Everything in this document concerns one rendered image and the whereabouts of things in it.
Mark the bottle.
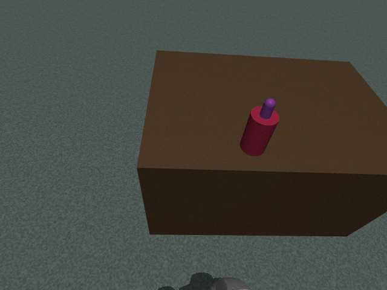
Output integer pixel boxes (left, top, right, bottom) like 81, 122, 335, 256
240, 98, 279, 156

